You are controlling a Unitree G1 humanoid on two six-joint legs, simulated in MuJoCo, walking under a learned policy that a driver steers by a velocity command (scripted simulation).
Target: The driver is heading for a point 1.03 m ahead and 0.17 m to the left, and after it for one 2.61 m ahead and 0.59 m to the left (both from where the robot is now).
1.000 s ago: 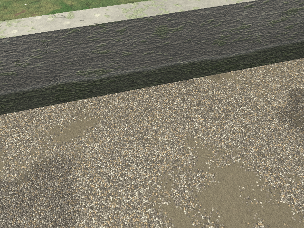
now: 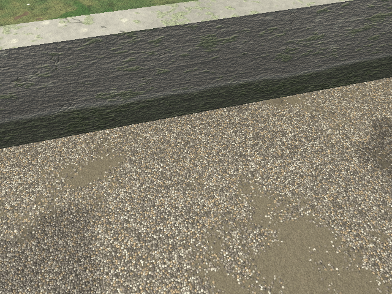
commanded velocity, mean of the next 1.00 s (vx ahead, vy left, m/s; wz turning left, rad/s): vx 0.36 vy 0.00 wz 0.00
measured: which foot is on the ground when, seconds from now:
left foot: down 0.00-1.00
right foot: down 0.00-1.00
